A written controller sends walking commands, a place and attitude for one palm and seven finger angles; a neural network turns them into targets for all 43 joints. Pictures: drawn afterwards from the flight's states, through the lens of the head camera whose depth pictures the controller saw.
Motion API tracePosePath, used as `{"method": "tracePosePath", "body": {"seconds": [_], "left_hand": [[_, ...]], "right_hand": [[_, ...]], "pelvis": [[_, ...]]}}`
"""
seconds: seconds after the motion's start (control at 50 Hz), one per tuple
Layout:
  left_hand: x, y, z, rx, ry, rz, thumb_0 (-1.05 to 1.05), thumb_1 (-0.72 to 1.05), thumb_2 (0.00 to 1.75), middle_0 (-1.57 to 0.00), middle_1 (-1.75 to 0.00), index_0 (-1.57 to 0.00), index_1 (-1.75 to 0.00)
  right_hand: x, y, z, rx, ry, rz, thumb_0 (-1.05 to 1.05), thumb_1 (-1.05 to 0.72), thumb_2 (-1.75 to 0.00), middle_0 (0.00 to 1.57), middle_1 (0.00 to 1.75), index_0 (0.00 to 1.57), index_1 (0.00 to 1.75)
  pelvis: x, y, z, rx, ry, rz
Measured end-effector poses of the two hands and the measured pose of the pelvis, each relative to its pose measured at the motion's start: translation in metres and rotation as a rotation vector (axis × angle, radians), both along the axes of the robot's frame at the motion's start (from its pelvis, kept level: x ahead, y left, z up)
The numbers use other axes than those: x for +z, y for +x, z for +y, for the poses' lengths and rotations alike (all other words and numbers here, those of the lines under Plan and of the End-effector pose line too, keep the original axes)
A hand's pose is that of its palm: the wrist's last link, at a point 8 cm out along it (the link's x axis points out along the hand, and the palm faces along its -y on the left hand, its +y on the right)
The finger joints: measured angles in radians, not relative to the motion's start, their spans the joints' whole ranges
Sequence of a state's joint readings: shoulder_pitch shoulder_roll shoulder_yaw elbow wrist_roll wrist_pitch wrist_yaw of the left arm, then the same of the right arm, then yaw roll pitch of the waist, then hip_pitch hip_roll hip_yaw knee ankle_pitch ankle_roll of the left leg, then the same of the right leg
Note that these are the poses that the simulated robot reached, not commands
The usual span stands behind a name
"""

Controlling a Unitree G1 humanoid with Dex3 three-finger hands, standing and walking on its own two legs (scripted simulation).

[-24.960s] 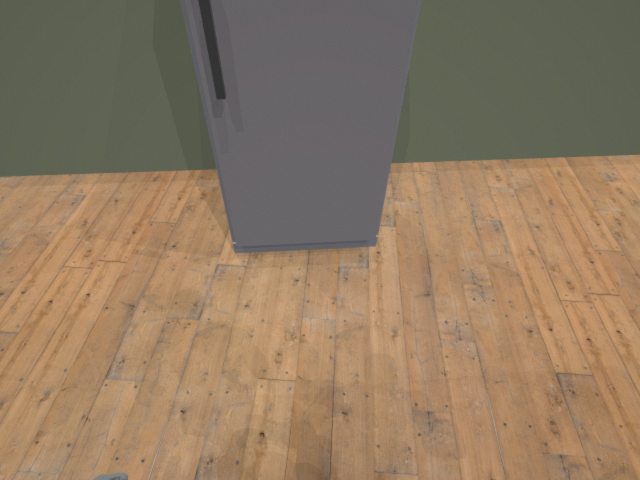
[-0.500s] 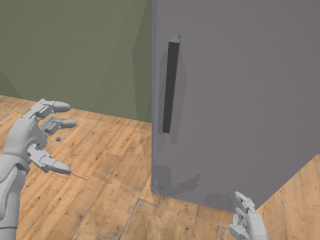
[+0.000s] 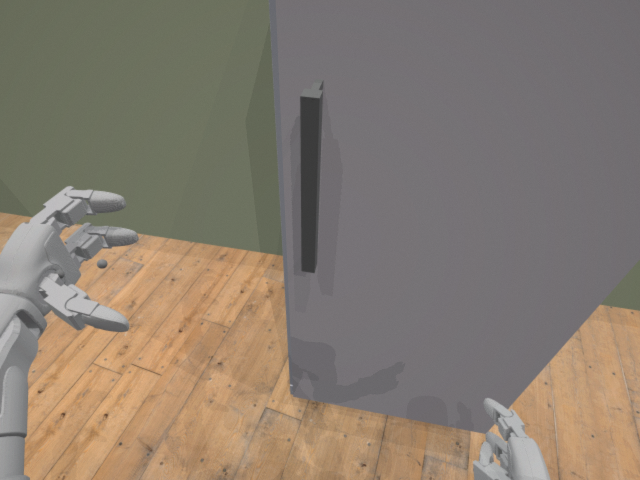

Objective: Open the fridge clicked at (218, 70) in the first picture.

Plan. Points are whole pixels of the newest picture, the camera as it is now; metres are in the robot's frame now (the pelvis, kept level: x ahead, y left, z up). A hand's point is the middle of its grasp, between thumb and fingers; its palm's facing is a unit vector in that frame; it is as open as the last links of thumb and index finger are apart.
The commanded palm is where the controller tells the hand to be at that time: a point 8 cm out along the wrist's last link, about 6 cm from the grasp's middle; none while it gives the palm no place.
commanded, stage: raise the hand to about handle height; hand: left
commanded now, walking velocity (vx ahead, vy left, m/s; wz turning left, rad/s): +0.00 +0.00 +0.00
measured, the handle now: (313, 188) +0.49 +0.08 +0.13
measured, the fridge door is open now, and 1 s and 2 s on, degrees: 0 0 0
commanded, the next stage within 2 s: move the hooked fingers beside the handle in 0.14 s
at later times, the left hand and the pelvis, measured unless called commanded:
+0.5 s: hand (151, 252) +0.30 +0.24 +0.16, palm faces +0.09 -0.99 -0.05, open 14.0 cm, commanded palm +0.27 +0.28 +0.17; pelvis +0.00 -0.03 -0.01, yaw -1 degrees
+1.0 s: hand (194, 227) +0.35 +0.20 +0.16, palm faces +0.02 -1.00 -0.03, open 14.0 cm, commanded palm +0.32 +0.25 +0.16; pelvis +0.02 -0.01 +0.00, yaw -2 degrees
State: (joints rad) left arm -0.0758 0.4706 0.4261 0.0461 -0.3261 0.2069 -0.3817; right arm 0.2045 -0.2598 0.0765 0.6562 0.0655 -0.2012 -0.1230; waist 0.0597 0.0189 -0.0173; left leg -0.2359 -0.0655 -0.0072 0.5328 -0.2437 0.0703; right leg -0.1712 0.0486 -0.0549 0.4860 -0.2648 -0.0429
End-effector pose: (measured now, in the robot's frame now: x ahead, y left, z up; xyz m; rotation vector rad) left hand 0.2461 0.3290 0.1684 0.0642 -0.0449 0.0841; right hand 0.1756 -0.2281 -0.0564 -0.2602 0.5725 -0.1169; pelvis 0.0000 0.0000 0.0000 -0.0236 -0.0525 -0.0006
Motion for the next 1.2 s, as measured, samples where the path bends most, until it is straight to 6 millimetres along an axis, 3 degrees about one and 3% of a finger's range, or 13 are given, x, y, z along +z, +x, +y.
{"method": "tracePosePath", "body": {"seconds": [0.3,0.54,0.7,0.92,1.2], "left_hand": [[-0.001,0.008,-0.034,-0.019,-0.007,0.030,-0.01,-0.50,0.30,-0.30,-1.20,-0.30,-1.20],[-0.007,0.035,-0.045,-0.012,-0.018,0.041,-0.01,-0.50,0.30,-0.30,-1.20,-0.30,-1.20],[-0.005,0.056,-0.068,-0.073,-0.022,0.019,-0.01,-0.50,0.30,-0.30,-1.20,-0.30,-1.20],[-0.012,0.075,-0.066,-0.039,-0.039,0.044,-0.01,-0.50,0.30,-0.30,-1.20,-0.30,-1.20],[-0.014,0.088,-0.090,-0.091,-0.059,0.053,-0.01,-0.50,0.30,-0.30,-1.20,-0.30,-1.20]], "right_hand": [[-0.008,0.004,-0.031,-0.033,0.036,-0.016,0.01,-0.90,-0.90,0.21,0.30,0.20,0.30],[-0.016,-0.006,-0.053,-0.087,0.011,0.015,0.01,-0.90,-0.90,0.21,0.30,0.20,0.30],[-0.019,-0.013,-0.045,-0.111,0.029,0.029,0.02,-0.90,-0.90,0.21,0.29,0.20,0.30],[-0.022,-0.013,-0.028,-0.101,0.036,0.073,0.01,-0.90,-0.90,0.21,0.30,0.20,0.30],[-0.017,-0.001,-0.013,-0.088,0.046,0.069,0.01,-0.90,-0.90,0.21,0.30,0.20,0.30]], "pelvis": [[-0.003,0.002,-0.026,-0.014,0.013,0.017],[-0.007,0.001,-0.032,-0.019,0.013,0.032],[-0.006,0.006,-0.025,-0.032,0.017,0.042],[-0.004,0.013,-0.016,-0.031,0.013,0.050],[-0.001,0.019,-0.004,-0.027,0.011,0.047]]}}
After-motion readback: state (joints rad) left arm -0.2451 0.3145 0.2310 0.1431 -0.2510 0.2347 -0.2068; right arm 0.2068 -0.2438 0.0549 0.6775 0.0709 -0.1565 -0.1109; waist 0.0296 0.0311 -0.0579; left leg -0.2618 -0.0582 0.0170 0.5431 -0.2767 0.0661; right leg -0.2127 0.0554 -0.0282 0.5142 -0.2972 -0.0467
